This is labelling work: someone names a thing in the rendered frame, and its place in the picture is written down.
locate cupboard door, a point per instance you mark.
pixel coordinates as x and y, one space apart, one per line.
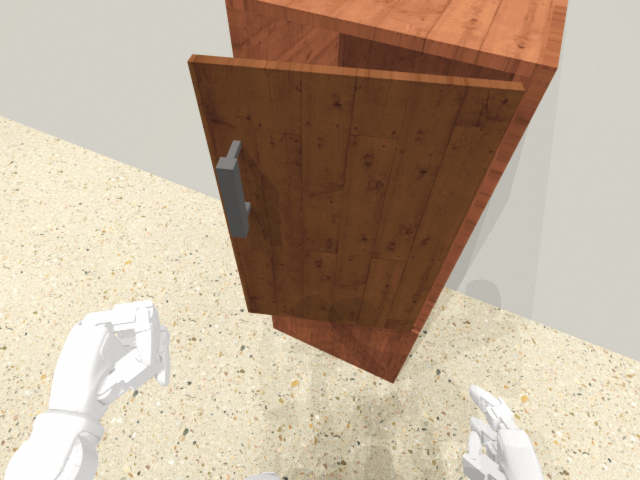
359 179

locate right robot hand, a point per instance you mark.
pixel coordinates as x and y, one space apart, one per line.
509 451

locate handle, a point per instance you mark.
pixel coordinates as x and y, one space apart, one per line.
237 210

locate left robot hand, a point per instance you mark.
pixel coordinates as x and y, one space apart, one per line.
81 381

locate robot left forearm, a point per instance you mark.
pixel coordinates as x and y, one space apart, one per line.
62 446

